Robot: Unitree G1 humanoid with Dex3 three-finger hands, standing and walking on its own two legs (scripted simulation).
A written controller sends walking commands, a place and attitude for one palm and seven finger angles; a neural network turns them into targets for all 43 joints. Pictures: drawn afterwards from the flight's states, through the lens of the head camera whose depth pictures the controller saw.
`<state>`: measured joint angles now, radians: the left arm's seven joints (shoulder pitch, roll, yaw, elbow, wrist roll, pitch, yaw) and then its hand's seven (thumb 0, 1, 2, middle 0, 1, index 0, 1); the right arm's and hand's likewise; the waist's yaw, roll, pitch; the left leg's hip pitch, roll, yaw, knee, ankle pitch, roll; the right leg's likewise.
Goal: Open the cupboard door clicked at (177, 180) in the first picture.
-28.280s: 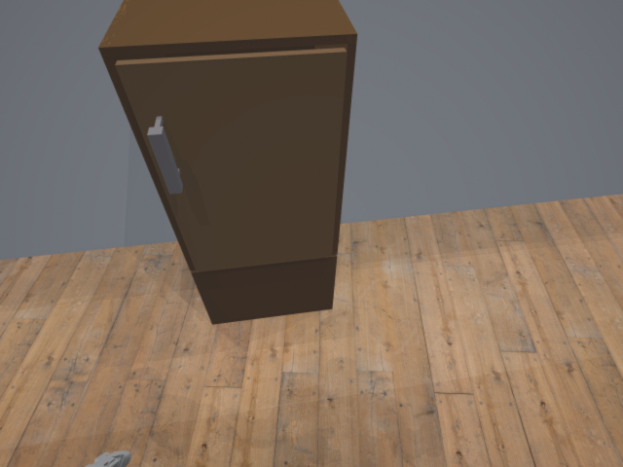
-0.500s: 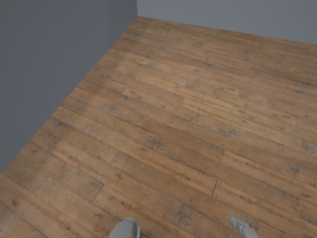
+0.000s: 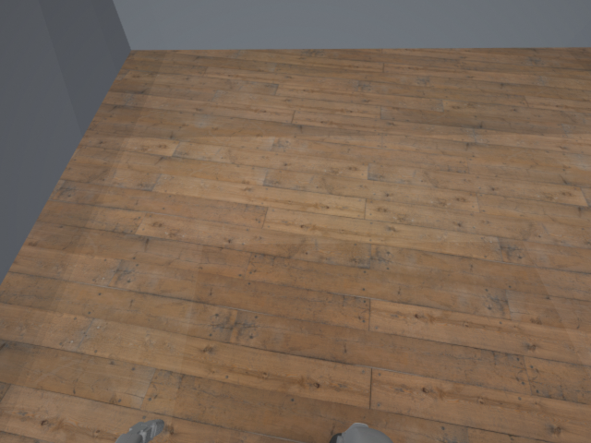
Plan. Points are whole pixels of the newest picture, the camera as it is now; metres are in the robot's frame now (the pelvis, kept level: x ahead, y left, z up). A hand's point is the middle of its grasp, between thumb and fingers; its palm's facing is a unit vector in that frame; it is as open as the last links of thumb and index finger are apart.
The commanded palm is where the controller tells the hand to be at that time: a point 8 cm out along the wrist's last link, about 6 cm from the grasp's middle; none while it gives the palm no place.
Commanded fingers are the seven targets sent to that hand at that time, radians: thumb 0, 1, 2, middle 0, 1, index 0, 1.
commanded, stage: turn to face it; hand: left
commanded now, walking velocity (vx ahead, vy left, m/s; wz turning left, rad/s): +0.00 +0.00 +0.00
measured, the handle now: out of the picture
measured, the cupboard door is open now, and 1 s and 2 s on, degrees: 48 48 48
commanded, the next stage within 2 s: none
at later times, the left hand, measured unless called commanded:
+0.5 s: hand (183, 410) +0.20 +0.20 -0.20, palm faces +0.20 -0.96 -0.18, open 7.3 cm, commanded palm none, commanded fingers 0.00 0.90 0.90 -0.20 -0.30 -0.20 -0.30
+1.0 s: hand (205, 424) +0.17 +0.15 -0.15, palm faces +0.47 -0.83 -0.28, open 7.4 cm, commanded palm none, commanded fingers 0.00 0.90 0.90 -0.20 -0.30 -0.20 -0.30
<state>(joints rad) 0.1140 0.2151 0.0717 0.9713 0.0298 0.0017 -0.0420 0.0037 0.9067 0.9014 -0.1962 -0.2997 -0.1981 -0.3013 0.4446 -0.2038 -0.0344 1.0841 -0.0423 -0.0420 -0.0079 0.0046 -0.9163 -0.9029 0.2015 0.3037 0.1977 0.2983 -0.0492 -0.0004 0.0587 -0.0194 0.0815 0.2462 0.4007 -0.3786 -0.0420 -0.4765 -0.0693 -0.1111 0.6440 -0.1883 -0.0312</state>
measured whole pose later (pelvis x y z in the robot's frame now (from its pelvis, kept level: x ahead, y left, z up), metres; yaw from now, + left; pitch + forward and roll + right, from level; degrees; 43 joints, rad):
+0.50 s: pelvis +0.16 +0.00 -0.02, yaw +11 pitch +0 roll -1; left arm 0.18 0.21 0.06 0.99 0.01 0.03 0.02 -0.01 0.92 0.90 -0.20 -0.30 -0.20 -0.30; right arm 0.20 -0.20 -0.04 0.97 -0.03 0.01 0.00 0.01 -0.92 -0.90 0.20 0.30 0.20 0.30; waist -0.04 -0.05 0.07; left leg -0.44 0.02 0.12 0.71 -0.26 0.08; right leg -0.32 -0.06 -0.13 1.03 -0.58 0.03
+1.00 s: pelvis +0.21 -0.06 +0.01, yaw +29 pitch +1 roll +2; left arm 0.22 0.20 0.04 0.90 0.02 0.02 0.03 0.00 0.90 0.90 -0.20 -0.30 -0.20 -0.30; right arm 0.15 -0.27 -0.09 0.93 -0.02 0.08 0.03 0.01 -0.90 -0.90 0.20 0.30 0.20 0.30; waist -0.01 0.01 0.08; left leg -0.57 -0.02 0.00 1.08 -0.43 -0.05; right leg -0.21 -0.08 -0.10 0.52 -0.33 0.00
